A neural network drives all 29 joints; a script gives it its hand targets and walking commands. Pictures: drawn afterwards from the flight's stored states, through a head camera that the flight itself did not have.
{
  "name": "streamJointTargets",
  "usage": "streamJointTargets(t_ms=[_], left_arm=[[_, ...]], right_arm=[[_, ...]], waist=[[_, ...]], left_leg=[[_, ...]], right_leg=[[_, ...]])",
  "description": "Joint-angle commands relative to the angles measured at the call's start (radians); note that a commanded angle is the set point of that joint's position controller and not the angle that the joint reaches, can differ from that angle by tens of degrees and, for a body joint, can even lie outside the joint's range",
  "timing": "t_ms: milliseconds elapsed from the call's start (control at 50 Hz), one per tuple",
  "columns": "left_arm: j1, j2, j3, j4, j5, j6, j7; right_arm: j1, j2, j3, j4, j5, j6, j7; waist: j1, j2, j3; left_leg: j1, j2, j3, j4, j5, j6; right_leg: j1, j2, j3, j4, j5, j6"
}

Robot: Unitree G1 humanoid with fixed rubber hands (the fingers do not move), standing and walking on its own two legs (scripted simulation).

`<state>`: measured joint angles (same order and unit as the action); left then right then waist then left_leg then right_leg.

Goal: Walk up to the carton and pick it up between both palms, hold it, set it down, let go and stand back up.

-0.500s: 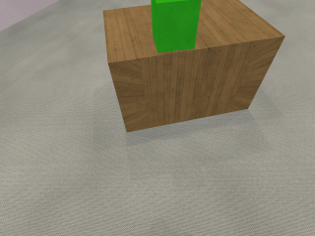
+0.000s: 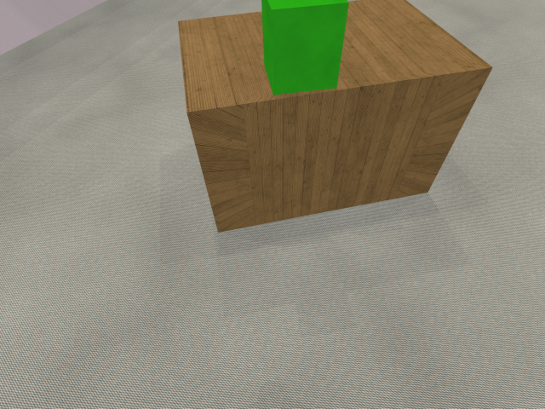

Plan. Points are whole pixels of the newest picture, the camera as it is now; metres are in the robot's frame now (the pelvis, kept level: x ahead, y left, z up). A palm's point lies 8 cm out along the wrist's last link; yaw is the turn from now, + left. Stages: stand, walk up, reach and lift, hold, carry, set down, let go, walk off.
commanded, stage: stand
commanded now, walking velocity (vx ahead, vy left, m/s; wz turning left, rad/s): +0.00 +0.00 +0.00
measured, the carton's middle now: (300, 38) +1.14 -0.09 +0.00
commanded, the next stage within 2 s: walk up in 1.54 s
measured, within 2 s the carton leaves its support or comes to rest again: neither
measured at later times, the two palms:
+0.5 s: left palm out of the picture -0.03 +0.21 -0.15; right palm out of the picture +0.00 -0.22 -0.15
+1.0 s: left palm out of the picture -0.04 +0.20 -0.15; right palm out of the picture +0.00 -0.23 -0.15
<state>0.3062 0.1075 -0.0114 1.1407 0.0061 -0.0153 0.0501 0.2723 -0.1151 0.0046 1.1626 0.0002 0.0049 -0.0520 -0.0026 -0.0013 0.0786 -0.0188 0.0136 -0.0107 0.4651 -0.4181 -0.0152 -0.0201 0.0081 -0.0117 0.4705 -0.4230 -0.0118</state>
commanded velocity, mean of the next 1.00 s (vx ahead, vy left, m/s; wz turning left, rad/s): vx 0.00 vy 0.00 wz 0.00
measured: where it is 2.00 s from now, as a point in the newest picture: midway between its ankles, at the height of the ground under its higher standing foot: outside the picture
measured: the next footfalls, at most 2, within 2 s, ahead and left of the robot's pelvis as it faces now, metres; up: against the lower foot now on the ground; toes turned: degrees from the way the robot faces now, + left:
left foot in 1.98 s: +0.10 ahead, +0.14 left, +0.00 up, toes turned +11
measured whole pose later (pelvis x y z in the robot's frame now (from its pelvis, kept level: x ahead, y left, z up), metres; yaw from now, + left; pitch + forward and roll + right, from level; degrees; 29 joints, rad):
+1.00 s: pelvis +0.00 -0.01 +0.00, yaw +1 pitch -2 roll +0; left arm 0.34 0.12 -0.03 1.11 0.01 -0.02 0.05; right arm 0.24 -0.16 0.02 1.13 0.01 0.02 -0.05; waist 0.00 0.01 0.08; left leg -0.04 0.02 -0.03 0.49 -0.43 -0.02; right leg -0.02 0.01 -0.04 0.48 -0.43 -0.02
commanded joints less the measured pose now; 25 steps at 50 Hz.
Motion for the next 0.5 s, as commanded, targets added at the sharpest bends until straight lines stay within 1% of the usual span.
streamJointTargets(t_ms=[0,40,100,140,180,200,220,240,280,320,340,360,380,420,440,480], left_arm=[[0.131,0.109,0.012,-0.011,0.002,-0.009,0.006],[0.134,0.115,0.014,-0.016,0.002,-0.009,0.006],[0.136,0.108,0.008,-0.019,0.0,-0.011,0.007],[0.137,0.111,0.008,-0.025,-0.001,-0.011,0.007],[0.14,0.122,0.009,-0.025,0.0,-0.011,0.008],[0.149,0.114,0.007,-0.025,-0.001,-0.009,0.007],[0.149,0.12,0.008,-0.023,0.0,-0.01,0.007],[0.142,0.118,0.007,-0.028,-0.001,-0.01,0.006],[0.153,0.12,0.007,-0.024,0.002,-0.009,0.006],[0.147,0.121,0.006,-0.026,0.001,-0.007,0.006],[0.157,0.12,0.006,-0.024,0.0,-0.007,0.005],[0.157,0.12,0.005,-0.025,0.001,-0.008,0.005],[0.154,0.124,0.006,-0.026,0.001,-0.009,0.005],[0.153,0.127,0.004,-0.029,0.002,-0.011,0.006],[0.161,0.132,0.004,-0.029,0.002,-0.01,0.004],[0.159,0.136,0.004,-0.032,0.002,-0.01,0.005]], right_arm=[[0.095,-0.113,-0.015,-0.021,0.0,-0.007,-0.008],[0.092,-0.111,-0.014,-0.025,0.001,-0.008,-0.007],[0.104,-0.124,-0.014,-0.028,0.004,-0.007,-0.008],[0.1,-0.125,-0.014,-0.026,0.003,-0.006,-0.008],[0.101,-0.129,-0.013,-0.027,0.0,-0.006,-0.008],[0.095,-0.137,-0.014,-0.031,0.001,-0.006,-0.007],[0.098,-0.127,-0.013,-0.033,0.003,-0.006,-0.005],[0.1,-0.12,-0.01,-0.029,0.003,-0.008,-0.005],[0.091,-0.13,-0.01,-0.035,0.002,-0.008,-0.007],[0.09,-0.145,-0.014,-0.037,0.003,-0.007,-0.005],[0.08,-0.144,-0.012,-0.041,0.002,-0.008,-0.004],[0.084,-0.135,-0.01,-0.039,0.001,-0.005,-0.004],[0.084,-0.142,-0.012,-0.042,0.003,-0.005,-0.004],[0.086,-0.153,-0.011,-0.044,0.002,-0.006,-0.007],[0.083,-0.152,-0.012,-0.045,0.002,-0.005,-0.006],[0.079,-0.152,-0.01,-0.047,0.003,-0.005,-0.004]], waist=[[0.004,0.008,0.037],[0.006,-0.005,0.02],[-0.002,-0.012,0.011],[-0.002,-0.001,0.01],[-0.004,-0.007,0.001],[-0.001,-0.01,0.012],[-0.004,-0.014,0.01],[-0.003,0.003,0.006],[0.001,0.009,0.011],[-0.003,-0.001,0.023],[0.004,-0.014,0.009],[0.002,-0.008,0.014],[-0.002,-0.016,0.009],[-0.003,0.006,0.005],[0.0,-0.004,-0.004],[-0.003,-0.028,0.004]], left_leg=[[-0.046,0.097,-0.02,-0.006,0.732,0.048],[-0.039,0.097,-0.021,0.0,0.718,0.047],[-0.034,0.095,-0.019,0.007,0.722,0.048],[-0.029,0.096,-0.016,0.009,0.741,0.047],[-0.022,0.1,-0.019,0.012,0.767,0.05],[-0.023,0.101,-0.018,0.018,0.775,0.05],[-0.029,0.098,-0.017,0.019,0.765,0.049],[-0.035,0.099,-0.018,0.017,0.767,0.05],[-0.033,0.1,-0.019,0.019,0.777,0.049],[-0.035,0.103,-0.024,0.018,0.801,0.054],[-0.025,0.103,-0.024,0.024,0.793,0.054],[-0.03,0.101,-0.021,0.026,0.775,0.051],[-0.027,0.1,-0.019,0.027,0.768,0.05],[-0.033,0.098,-0.016,0.028,0.782,0.047],[-0.031,0.098,-0.017,0.033,0.77,0.049],[-0.041,0.097,-0.016,0.032,0.756,0.048]], right_leg=[[-0.041,-0.108,0.04,-0.033,0.74,-0.016],[-0.036,-0.109,0.04,-0.035,0.769,-0.018],[-0.032,-0.116,0.039,-0.023,0.805,-0.018],[-0.037,-0.115,0.036,-0.02,0.79,-0.017],[-0.04,-0.11,0.029,-0.014,0.773,-0.012],[-0.05,-0.109,0.029,-0.015,0.777,-0.01],[-0.042,-0.11,0.028,-0.013,0.789,-0.012],[-0.036,-0.112,0.03,-0.01,0.78,-0.014],[-0.041,-0.111,0.025,-0.008,0.774,-0.012],[-0.051,-0.11,0.024,-0.009,0.76,-0.011],[-0.049,-0.109,0.022,-0.012,0.764,-0.011],[-0.046,-0.114,0.027,-0.013,0.78,-0.014],[-0.049,-0.116,0.027,-0.008,0.808,-0.017],[-0.037,-0.116,0.026,0.0,0.811,-0.014],[-0.035,-0.118,0.025,-0.007,0.814,-0.015],[-0.033,-0.118,0.025,-0.001,0.835,-0.014]])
